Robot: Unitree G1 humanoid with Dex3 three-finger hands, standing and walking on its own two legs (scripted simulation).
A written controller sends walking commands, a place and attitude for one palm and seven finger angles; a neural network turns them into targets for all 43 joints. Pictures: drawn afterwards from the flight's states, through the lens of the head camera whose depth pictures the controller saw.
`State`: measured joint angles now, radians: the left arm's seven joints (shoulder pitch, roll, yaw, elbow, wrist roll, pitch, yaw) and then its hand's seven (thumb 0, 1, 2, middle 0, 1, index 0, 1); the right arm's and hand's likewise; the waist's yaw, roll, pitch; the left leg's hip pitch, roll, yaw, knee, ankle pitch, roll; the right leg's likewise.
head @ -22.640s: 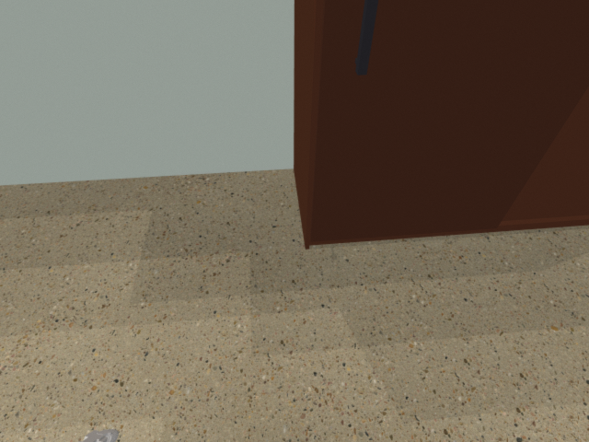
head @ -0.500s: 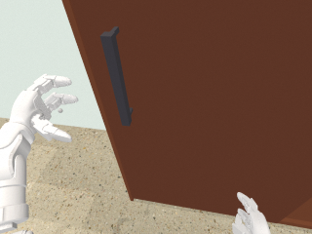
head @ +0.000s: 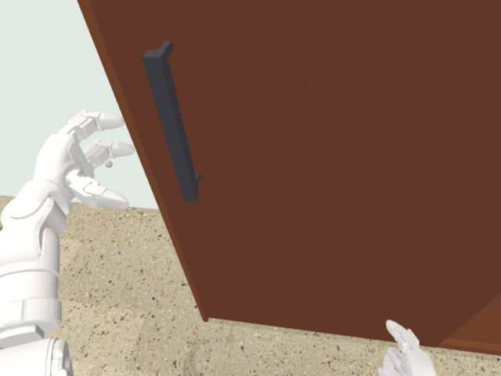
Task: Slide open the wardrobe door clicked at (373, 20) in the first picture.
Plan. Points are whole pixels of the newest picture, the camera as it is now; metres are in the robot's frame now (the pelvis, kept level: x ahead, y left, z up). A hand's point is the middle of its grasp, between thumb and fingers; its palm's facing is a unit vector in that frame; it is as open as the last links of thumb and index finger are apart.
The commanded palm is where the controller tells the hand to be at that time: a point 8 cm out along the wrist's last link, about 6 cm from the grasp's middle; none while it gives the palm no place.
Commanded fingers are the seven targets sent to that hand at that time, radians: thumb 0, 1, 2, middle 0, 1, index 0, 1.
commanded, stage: move the hooked fingers beside the handle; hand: left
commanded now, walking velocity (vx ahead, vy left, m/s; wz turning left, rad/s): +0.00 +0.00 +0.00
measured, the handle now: (180, 131) +0.45 +0.15 +0.19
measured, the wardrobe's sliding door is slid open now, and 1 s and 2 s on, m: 0.00 0.00 0.00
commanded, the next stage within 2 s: feel for the door with the fingertips in 1.22 s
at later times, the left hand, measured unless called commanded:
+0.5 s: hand (130, 147) +0.40 +0.21 +0.19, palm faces -0.04 -1.00 -0.03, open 14.0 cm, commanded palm +0.37 +0.27 +0.20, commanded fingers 0.00 -0.50 0.30 -0.30 -1.20 -0.30 -1.20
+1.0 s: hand (130, 151) +0.39 +0.21 +0.19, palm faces -0.02 -1.00 -0.03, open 14.0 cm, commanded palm +0.36 +0.26 +0.20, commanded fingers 0.00 -0.50 0.30 -0.30 -1.20 -0.30 -1.20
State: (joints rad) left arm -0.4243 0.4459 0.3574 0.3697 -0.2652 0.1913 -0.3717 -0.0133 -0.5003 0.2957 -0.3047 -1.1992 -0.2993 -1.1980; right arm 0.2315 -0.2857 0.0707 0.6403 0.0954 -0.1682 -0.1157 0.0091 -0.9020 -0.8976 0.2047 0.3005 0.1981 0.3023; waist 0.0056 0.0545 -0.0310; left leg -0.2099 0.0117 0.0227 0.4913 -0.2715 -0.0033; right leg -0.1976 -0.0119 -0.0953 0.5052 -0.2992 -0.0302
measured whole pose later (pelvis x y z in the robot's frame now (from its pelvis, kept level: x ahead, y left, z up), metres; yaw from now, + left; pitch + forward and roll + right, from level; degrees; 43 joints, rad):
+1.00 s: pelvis +0.01 +0.01 +0.00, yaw -1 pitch +0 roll +0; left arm -0.51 0.40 0.31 0.46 -0.24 0.17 -0.30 -0.01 -0.50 0.30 -0.30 -1.20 -0.30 -1.20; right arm 0.23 -0.27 0.07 0.64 0.09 -0.11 -0.11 0.01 -0.90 -0.90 0.20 0.30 0.20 0.30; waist -0.01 0.05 -0.04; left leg -0.20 0.01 0.04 0.46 -0.27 0.01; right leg -0.19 -0.01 -0.08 0.47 -0.29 -0.02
